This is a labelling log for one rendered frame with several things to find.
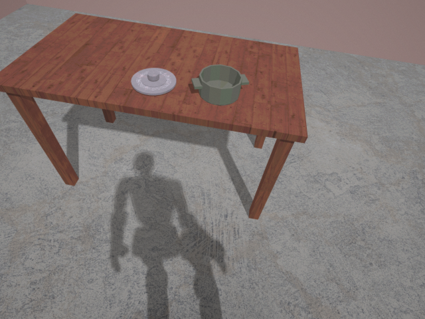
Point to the lid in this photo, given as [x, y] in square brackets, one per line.
[164, 84]

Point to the table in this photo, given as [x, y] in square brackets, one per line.
[90, 61]

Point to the knob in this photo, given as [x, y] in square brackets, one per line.
[153, 75]

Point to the pot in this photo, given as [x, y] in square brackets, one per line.
[219, 84]

